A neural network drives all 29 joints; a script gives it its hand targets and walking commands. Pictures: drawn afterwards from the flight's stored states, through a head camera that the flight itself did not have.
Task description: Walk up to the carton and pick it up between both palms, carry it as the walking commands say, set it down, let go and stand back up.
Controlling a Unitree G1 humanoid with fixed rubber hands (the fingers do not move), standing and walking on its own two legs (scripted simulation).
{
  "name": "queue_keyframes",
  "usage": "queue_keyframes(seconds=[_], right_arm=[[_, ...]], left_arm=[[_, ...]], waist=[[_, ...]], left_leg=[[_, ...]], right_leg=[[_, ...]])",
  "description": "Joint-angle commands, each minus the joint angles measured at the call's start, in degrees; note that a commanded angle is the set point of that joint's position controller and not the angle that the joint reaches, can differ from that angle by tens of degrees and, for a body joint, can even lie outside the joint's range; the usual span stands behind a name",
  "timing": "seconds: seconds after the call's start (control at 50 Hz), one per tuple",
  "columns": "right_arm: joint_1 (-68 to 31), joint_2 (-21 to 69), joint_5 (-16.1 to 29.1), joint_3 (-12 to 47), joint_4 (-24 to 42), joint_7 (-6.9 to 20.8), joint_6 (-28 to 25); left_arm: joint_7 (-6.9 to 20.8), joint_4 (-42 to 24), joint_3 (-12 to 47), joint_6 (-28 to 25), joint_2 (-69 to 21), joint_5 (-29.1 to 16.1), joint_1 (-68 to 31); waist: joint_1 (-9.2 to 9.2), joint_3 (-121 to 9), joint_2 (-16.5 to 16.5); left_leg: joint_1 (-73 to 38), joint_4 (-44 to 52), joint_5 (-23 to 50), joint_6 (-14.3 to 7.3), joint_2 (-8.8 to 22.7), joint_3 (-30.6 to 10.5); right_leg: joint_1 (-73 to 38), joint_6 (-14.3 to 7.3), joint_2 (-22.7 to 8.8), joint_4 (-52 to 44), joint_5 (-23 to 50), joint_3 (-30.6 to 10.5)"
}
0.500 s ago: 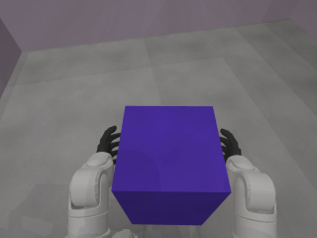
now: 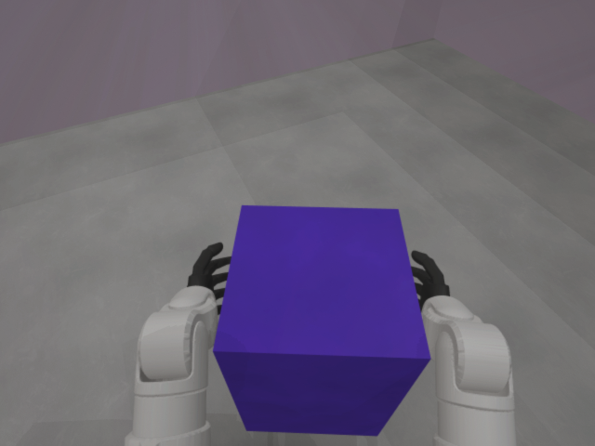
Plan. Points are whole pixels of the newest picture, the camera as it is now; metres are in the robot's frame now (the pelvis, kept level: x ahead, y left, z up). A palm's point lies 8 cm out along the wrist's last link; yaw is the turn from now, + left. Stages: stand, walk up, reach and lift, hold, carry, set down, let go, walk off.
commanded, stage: carry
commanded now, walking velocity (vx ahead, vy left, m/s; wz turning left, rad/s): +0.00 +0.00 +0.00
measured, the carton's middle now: (315, 330) +0.27 -0.01 +0.00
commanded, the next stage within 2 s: hold in 1.84 s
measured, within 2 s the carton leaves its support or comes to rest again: neither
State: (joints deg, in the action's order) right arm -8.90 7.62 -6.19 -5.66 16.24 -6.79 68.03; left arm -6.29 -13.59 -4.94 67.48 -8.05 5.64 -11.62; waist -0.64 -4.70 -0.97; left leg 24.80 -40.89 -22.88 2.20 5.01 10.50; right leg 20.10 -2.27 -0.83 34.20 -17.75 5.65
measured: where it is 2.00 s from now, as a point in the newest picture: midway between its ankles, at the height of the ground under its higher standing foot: outside the picture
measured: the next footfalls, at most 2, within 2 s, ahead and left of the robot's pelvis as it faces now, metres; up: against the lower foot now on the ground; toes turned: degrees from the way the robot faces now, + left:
none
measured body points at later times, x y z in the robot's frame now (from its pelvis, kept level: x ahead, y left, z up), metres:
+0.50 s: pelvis -0.04 +0.04 +0.00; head -0.06 +0.05 +0.45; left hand +0.24 +0.19 +0.08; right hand +0.24 -0.10 +0.08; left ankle +0.00 +0.14 -0.73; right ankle +0.00 -0.09 -0.73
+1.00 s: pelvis -0.04 +0.02 +0.00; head -0.05 +0.03 +0.45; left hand +0.24 +0.17 +0.08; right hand +0.24 -0.12 +0.08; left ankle +0.00 +0.14 -0.73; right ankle +0.00 -0.09 -0.73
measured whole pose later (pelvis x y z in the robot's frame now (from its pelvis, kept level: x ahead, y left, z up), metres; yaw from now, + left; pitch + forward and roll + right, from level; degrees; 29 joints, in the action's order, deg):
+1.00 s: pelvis -0.04 +0.02 +0.00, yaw +0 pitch +3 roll +0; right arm -10.7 7.9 -5.7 -5.9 14.6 -6.6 68.8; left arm -6.6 -14.9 -5.4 68.9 -8.0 6.3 -11.3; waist 0.1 -5.7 -0.1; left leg 21.6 -31.4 -12.3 -0.3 4.3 7.6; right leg 20.9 -0.2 -1.9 30.4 -12.2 5.1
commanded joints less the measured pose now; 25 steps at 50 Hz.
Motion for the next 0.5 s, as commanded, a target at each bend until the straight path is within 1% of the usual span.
queue_keyframes(seconds=[0.0,0.02,0.04,0.06,0.08,0.1,0.12,0.14,0.16,0.2,0.22,0.24,0.28,0.32,0.48], right_arm=[[-32.5,55.9,25.4,44.2,7.0,15.4,-1.0],[-32.3,55.8,25.9,44.3,7.0,15.4,-0.9],[-31.8,55.4,26.1,44.4,7.2,15.5,-0.8],[-31.2,54.9,26.0,44.4,7.2,15.6,-0.6],[-30.7,54.4,25.9,43.9,6.8,15.8,-0.3],[-30.8,53.8,25.9,42.9,6.1,15.9,0.0],[-29.7,53.4,25.0,42.1,3.5,16.2,0.1],[-28.6,53.5,24.1,41.5,1.7,16.4,0.2],[-28.6,53.3,23.8,41.1,1.4,16.5,0.3],[-29.2,53.2,23.2,40.2,1.2,16.3,0.3],[-29.5,53.2,22.9,39.7,1.4,16.0,0.2],[-29.6,53.2,22.5,39.2,1.6,15.7,0.2],[-29.1,53.1,21.8,38.3,1.3,15.3,0.1],[-28.5,53.1,21.3,37.8,0.9,15.0,0.2],[-29.6,53.6,21.9,38.2,1.1,15.1,0.1]], left_arm=[[15.1,-5.6,38.4,-0.5,-55.0,-21.8,-24.4],[14.8,-6.0,37.7,-0.6,-54.7,-21.1,-23.8],[14.4,-6.1,37.3,-0.4,-54.2,-20.5,-23.1],[14.1,-5.6,36.9,-0.2,-53.6,-19.8,-21.9],[13.9,-4.7,36.4,0.0,-53.2,-18.9,-20.3],[13.8,-3.8,35.8,0.2,-53.0,-18.0,-18.7],[13.8,-3.8,35.9,0.3,-53.0,-17.7,-19.0],[14.0,-4.0,37.1,0.4,-53.0,-18.2,-21.2],[14.2,-3.7,37.9,0.5,-53.2,-19.0,-22.8],[14.7,-4.4,39.2,0.6,-53.8,-20.8,-26.0],[14.9,-4.8,39.6,0.8,-54.1,-21.7,-27.2],[15.0,-4.9,39.9,1.0,-54.4,-22.4,-28.0],[15.2,-4.7,40.3,1.3,-54.7,-23.3,-28.6],[15.4,-4.3,40.6,1.5,-54.8,-23.7,-28.8],[15.3,-3.4,40.3,1.5,-55.4,-23.2,-28.2]], waist=[[0.51,-14.8,10.6],[0.39,-15.3,10.3],[0.19,-15.9,10.0],[0.07,-16.6,9.5],[0.39,-17.1,8.0],[1.04,-17.9,4.0],[1.54,-18.1,-1.4],[1.49,-16.1,-4.4],[1.54,-13.9,-4.6],[1.22,-11.8,-3.5],[1.05,-11.3,-3.0],[0.95,-11.1,-2.7],[0.79,-11.1,-2.7],[0.67,-11.4,-2.5],[0.65,-12.2,-1.3]], left_leg=[[1.5,-1.2,-0.8,1.3,-0.3,-3.7],[-1.2,2.4,2.4,1.2,-1.1,-2.9],[-4.2,7.0,6.8,1.3,-1.5,-1.8],[-7.8,11.4,11.6,1.5,-1.0,-1.5],[-11.3,13.4,15.1,1.3,0.9,-3.6],[-15.2,13.3,25.7,0.8,4.9,-7.5],[-16.4,12.6,31.6,-0.8,8.1,-10.6],[-13.4,14.9,27.8,-1.8,8.8,-12.0],[-11.3,16.7,22.1,-2.4,8.9,-12.3],[-8.9,18.6,11.3,-2.6,7.7,-11.4],[-8.2,19.2,6.9,-2.4,7.1,-10.9],[-8.0,19.7,4.3,-2.3,7.0,-10.8],[-8.1,20.4,2.1,-2.3,7.3,-11.2],[-8.3,20.8,1.7,-2.6,7.5,-11.6],[-8.0,20.2,4.2,-2.8,6.4,-11.2]], right_leg=[[-13.6,-4.2,-16.2,-9.5,34.8,-13.7],[-12.6,-3.1,-14.0,-8.4,33.9,-10.2],[-12.0,-2.2,-12.5,-7.1,33.2,-8.2],[-11.1,-1.2,-11.5,-5.8,31.0,-7.1],[-9.4,0.0,-10.5,-4.2,27.0,-6.8],[-6.2,1.2,-8.8,-2.2,21.2,-5.9],[-3.5,2.4,-6.7,-2.8,13.9,-5.6],[-3.5,2.8,-5.9,-3.1,6.3,-4.7],[-3.3,2.9,-5.6,-4.0,3.7,-5.0],[-3.0,2.9,-5.6,-5.9,3.3,-5.7],[-2.9,2.9,-5.6,-6.8,3.5,-5.9],[-2.6,3.0,-5.5,-7.3,3.4,-5.8],[-2.1,3.1,-5.2,-7.7,3.4,-5.3],[-2.1,3.3,-5.0,-7.7,3.7,-4.9],[-3.5,3.0,-5.6,-8.2,4.6,-4.8]])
